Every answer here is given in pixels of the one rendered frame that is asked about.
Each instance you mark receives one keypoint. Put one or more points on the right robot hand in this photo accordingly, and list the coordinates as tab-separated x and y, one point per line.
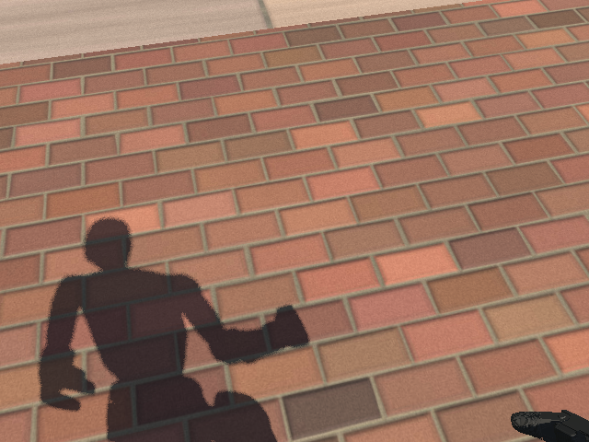
553	427

